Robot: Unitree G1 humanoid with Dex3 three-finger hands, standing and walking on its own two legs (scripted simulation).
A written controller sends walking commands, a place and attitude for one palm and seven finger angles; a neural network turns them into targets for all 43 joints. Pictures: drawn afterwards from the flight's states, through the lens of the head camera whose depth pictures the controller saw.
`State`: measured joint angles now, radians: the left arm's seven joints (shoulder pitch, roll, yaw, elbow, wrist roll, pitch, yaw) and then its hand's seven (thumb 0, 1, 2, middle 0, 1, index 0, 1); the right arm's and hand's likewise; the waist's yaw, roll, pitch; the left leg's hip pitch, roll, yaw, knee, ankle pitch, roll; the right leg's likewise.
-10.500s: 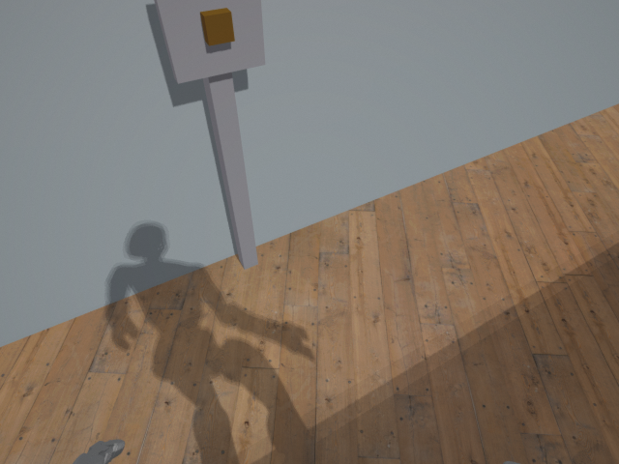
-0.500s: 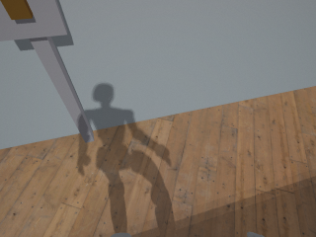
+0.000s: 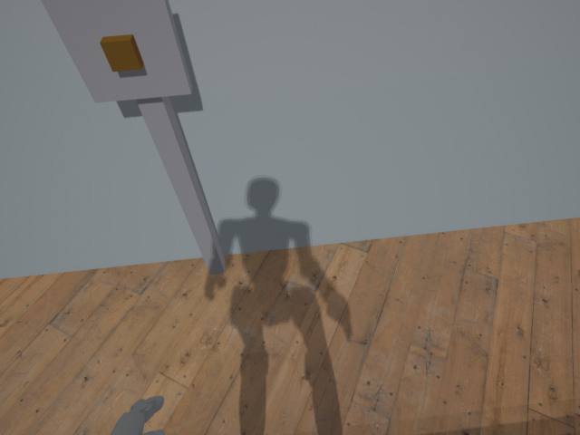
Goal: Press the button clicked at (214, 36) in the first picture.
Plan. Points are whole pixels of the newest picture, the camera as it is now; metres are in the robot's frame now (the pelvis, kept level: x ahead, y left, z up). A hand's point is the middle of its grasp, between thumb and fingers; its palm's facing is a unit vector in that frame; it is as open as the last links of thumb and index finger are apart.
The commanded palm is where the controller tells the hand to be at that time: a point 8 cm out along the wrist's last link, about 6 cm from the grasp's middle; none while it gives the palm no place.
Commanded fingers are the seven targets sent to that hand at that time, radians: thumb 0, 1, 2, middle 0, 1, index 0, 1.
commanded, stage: turn to face it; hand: left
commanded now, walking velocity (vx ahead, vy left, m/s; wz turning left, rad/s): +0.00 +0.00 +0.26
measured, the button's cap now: (123, 52) +0.76 +0.36 +0.16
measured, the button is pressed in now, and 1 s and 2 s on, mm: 0 0 0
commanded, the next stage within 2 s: take the last steps up to it in 0.08 s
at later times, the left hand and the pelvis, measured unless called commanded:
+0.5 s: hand out of the picture -0.10 +0.21 -0.17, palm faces +0.29 -0.94 -0.20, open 7.4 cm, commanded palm none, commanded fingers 0.00 0.90 0.90 -0.20 -0.30 -0.20 -0.30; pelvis +0.00 +0.03 +0.01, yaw +10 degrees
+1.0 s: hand (164, 370) +0.25 +0.24 -0.17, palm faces +0.12 -0.97 -0.20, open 7.4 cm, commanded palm none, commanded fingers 0.00 0.90 0.90 -0.20 -0.30 -0.20 -0.30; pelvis +0.17 +0.05 -0.01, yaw +9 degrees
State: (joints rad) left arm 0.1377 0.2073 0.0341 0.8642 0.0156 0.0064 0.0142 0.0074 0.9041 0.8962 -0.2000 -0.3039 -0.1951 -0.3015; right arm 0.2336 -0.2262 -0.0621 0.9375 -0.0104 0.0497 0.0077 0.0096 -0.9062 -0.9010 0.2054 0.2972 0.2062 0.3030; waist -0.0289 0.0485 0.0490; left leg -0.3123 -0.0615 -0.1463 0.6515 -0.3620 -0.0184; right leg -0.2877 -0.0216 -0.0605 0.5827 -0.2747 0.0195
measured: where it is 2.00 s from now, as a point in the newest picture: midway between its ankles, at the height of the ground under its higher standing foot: (287, 422)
